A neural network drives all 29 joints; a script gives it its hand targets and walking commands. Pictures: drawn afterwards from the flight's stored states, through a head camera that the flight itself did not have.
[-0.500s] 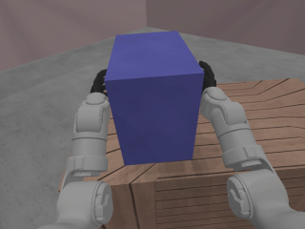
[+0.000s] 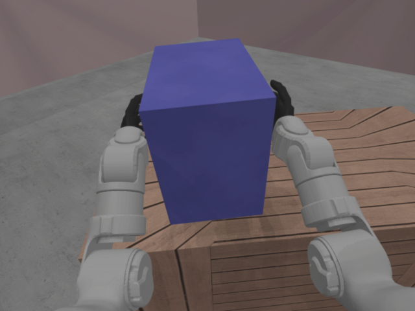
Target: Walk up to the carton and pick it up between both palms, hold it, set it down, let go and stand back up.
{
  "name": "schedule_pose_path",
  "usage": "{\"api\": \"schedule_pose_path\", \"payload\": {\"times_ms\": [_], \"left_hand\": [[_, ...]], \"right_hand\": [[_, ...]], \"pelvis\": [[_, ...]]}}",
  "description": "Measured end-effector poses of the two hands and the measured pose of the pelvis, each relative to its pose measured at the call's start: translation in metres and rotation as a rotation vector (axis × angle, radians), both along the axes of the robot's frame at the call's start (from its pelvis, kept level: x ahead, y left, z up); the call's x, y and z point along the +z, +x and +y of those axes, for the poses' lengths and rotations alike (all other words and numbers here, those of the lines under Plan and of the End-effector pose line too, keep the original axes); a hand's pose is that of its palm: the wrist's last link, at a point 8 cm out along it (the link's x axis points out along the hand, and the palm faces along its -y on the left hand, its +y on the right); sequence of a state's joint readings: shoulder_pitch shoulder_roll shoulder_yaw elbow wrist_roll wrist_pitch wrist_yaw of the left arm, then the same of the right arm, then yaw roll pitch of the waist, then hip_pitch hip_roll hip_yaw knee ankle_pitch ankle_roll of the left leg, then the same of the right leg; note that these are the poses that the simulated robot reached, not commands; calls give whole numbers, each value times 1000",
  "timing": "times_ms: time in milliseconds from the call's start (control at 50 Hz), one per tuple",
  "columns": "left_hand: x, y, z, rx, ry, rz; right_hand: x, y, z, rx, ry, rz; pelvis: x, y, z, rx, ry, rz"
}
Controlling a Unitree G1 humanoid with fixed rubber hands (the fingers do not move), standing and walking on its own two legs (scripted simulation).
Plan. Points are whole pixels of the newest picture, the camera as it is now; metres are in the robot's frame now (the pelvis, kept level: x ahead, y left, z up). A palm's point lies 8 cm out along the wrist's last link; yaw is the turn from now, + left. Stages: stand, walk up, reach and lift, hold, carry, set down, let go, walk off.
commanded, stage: hold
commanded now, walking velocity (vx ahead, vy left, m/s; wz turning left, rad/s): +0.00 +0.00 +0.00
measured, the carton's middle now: (206, 126) +0.43 +0.00 +0.21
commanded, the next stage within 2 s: none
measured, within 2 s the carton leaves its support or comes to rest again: neither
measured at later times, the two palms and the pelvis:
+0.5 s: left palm (133, 134) +0.38 +0.14 +0.23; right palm (280, 123) +0.37 -0.14 +0.23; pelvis +0.00 +0.00 +0.00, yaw +0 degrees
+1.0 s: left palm (133, 134) +0.38 +0.14 +0.23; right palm (280, 123) +0.37 -0.14 +0.23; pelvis +0.00 +0.00 +0.00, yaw +0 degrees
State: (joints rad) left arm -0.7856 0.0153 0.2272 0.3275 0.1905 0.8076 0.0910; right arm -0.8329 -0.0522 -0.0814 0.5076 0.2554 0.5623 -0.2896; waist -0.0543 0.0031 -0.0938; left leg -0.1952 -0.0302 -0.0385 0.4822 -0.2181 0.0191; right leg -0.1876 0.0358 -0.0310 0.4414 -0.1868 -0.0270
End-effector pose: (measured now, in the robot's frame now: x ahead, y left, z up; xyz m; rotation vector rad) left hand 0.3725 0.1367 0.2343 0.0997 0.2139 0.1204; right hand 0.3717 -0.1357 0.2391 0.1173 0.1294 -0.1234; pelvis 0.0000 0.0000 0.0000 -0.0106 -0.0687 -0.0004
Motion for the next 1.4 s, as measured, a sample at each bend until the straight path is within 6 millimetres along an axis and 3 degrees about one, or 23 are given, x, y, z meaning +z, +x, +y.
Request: {"api": "schedule_pose_path", "payload": {"times_ms": [1400], "left_hand": [[0,2,0,3,3,11]], "right_hand": [[-4,1,0,0,0,13]], "pelvis": [[0,0,0,0,0,0]]}}
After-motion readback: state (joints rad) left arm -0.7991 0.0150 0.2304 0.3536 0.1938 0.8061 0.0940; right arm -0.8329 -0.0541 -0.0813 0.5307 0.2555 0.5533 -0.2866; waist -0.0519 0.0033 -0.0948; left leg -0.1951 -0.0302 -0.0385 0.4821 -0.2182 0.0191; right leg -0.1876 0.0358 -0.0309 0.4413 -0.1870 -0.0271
